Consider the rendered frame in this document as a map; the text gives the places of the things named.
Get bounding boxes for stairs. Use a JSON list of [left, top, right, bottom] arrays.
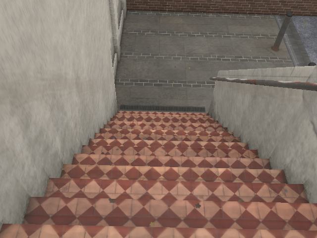
[[0, 110, 317, 238]]

